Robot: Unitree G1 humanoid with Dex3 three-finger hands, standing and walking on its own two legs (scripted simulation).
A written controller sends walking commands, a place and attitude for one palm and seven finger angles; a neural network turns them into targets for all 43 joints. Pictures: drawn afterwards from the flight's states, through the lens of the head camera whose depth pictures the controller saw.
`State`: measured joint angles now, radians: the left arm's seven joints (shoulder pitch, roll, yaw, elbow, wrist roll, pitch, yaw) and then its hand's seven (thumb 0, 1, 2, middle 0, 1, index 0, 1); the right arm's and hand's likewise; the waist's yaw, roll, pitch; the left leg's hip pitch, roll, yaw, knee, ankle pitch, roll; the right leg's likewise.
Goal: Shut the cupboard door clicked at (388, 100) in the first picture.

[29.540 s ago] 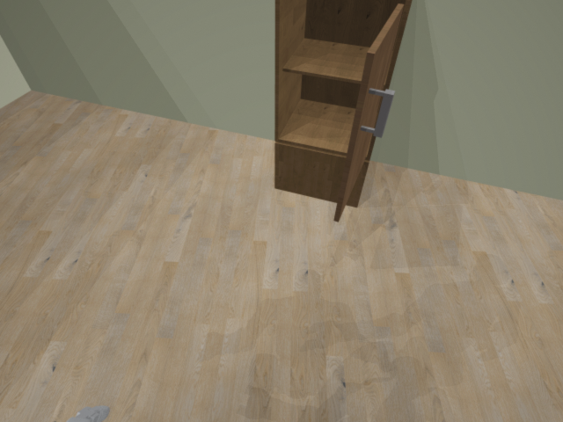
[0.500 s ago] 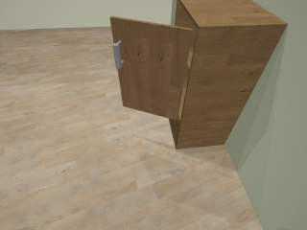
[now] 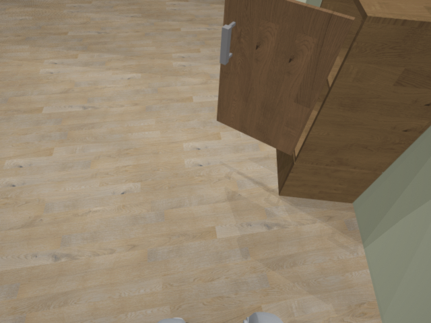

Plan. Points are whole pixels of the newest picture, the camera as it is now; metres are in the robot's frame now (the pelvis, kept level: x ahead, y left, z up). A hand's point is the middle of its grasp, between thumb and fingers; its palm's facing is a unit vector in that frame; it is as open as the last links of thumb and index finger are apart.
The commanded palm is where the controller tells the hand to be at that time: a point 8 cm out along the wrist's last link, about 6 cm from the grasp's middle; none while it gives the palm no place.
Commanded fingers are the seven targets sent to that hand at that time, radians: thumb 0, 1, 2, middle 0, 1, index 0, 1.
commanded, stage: walk to a spot facing it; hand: left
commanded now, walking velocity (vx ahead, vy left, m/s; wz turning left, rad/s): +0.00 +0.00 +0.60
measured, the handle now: (228, 43) +0.97 -0.01 -0.01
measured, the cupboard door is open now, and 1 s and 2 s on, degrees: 64 64 64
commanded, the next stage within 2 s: turn to face it in 1.42 s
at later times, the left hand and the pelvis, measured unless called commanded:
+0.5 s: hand out of the picture -0.03 +0.18 -0.17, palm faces +0.35 -0.90 -0.28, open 7.3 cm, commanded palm none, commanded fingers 0.00 0.90 0.90 -0.20 -0.30 -0.20 -0.30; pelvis -0.01 -0.04 -0.01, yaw +21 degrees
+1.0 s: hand out of the picture -0.04 +0.12 -0.15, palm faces +0.68 -0.70 -0.23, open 7.3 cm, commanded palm none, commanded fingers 0.00 0.90 0.90 -0.20 -0.30 -0.20 -0.30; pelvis +0.08 -0.02 +0.01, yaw +42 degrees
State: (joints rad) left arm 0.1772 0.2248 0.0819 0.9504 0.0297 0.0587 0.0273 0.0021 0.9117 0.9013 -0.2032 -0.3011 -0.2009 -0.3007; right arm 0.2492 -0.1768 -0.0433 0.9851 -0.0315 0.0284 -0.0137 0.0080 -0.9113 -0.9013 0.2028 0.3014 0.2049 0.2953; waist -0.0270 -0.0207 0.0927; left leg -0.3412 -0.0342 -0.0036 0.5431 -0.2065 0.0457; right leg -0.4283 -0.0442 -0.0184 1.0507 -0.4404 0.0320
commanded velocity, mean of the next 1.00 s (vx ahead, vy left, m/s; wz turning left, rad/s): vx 0.17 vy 0.00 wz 0.60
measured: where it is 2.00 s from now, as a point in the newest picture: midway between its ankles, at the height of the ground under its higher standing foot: (155, 294)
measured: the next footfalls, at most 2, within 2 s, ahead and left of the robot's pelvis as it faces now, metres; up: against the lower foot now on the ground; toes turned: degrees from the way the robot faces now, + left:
right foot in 0.22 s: +0.04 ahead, -0.17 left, +0.00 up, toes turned +10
left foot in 0.52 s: -0.01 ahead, +0.10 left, +0.00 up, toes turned +24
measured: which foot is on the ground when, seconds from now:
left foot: down 0.00-0.22, up 0.24-0.50, down 0.52-0.76, up 0.78-1.00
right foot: up 0.00-0.20, down 0.22-0.52, up 0.54-0.74, down 0.76-1.00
